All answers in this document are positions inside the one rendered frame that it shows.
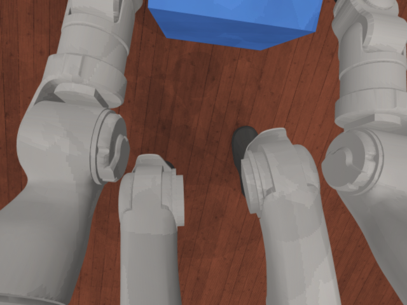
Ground left robot upper arm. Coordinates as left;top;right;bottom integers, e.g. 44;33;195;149
0;100;130;305

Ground carton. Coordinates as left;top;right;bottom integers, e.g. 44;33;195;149
148;0;322;51

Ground robot left foot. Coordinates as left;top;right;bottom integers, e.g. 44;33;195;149
165;161;177;175

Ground robot left forearm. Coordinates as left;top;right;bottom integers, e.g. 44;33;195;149
17;0;143;166

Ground robot right forearm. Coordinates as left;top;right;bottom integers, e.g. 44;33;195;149
331;0;407;136

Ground right robot upper arm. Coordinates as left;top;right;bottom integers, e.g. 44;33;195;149
321;128;407;305

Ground right robot thigh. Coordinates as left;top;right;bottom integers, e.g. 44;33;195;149
241;140;341;305

